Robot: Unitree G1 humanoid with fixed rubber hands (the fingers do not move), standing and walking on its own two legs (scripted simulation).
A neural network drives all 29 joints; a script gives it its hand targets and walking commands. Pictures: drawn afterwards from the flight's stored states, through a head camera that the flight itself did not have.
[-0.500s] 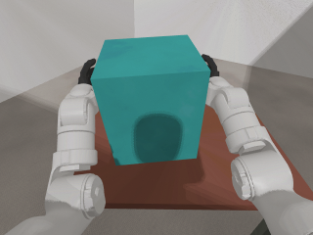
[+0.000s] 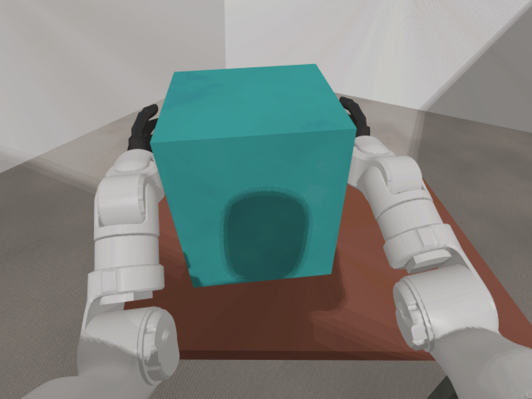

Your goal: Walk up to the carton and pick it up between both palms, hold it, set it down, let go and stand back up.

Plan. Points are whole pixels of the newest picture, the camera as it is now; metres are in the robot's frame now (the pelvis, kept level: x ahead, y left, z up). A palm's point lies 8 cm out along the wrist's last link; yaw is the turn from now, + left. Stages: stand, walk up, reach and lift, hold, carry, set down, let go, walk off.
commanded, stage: hold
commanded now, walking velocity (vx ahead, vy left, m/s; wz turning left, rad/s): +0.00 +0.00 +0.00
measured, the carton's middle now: (254, 175) +0.37 +0.00 +0.21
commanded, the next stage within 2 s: none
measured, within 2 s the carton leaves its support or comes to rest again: neither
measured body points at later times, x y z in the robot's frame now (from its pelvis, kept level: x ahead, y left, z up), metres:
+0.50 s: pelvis -0.01 +0.00 +0.00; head -0.09 +0.01 +0.44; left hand +0.37 +0.15 +0.24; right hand +0.38 -0.15 +0.26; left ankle +0.01 +0.14 -0.75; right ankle -0.01 -0.13 -0.75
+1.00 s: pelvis +0.00 +0.00 +0.00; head -0.08 +0.02 +0.44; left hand +0.38 +0.16 +0.24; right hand +0.39 -0.15 +0.26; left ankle +0.01 +0.14 -0.75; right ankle -0.01 -0.13 -0.75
